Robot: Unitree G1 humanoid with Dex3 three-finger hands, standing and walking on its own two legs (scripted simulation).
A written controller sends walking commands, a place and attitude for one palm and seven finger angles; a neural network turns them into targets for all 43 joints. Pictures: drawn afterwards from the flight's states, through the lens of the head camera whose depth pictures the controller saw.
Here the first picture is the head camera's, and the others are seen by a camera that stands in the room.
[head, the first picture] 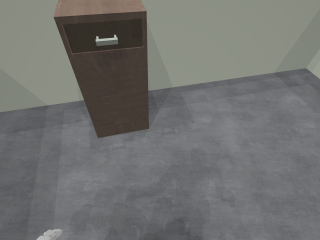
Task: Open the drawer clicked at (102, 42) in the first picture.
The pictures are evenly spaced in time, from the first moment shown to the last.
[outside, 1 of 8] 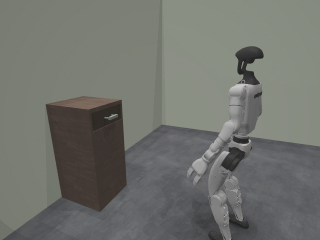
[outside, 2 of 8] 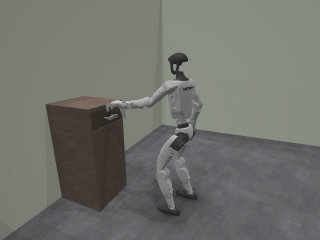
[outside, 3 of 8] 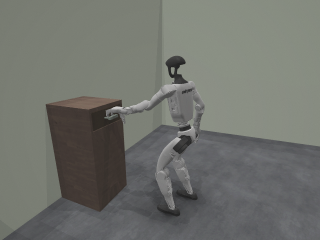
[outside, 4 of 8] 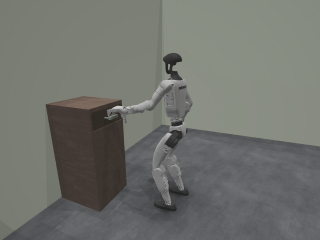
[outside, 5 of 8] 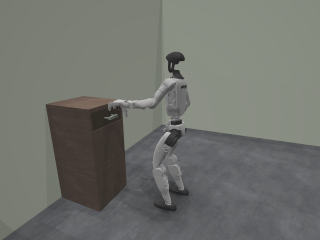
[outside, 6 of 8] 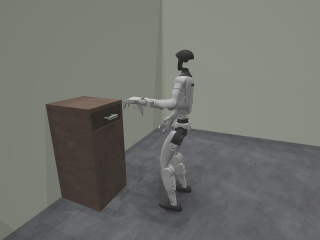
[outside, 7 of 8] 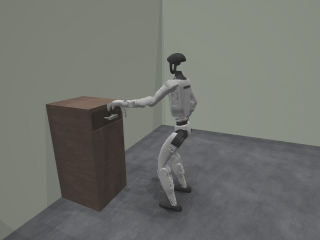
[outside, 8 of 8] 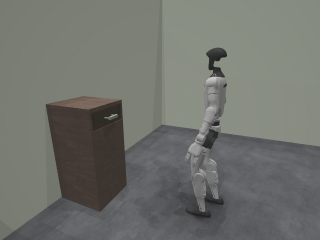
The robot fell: no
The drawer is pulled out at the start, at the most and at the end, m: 0.00 0.00 0.00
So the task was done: no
